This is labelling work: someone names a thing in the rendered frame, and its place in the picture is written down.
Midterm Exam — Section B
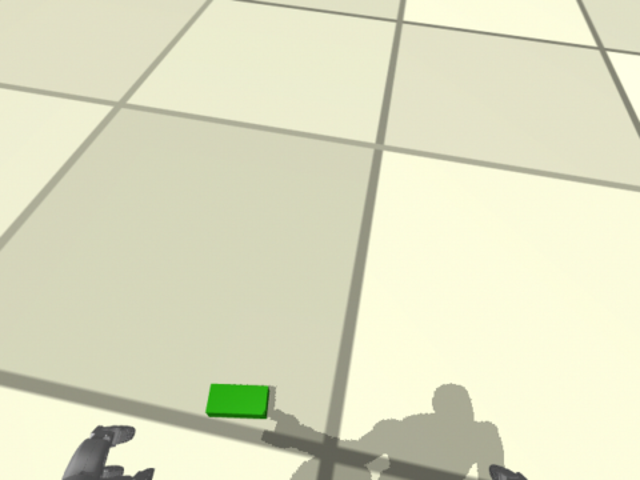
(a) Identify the left robot hand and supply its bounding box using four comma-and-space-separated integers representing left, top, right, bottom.
62, 425, 155, 480

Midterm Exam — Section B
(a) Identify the carton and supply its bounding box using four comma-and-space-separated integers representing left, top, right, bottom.
205, 384, 269, 419

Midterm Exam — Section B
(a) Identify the right robot hand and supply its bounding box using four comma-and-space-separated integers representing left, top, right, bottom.
489, 464, 527, 480

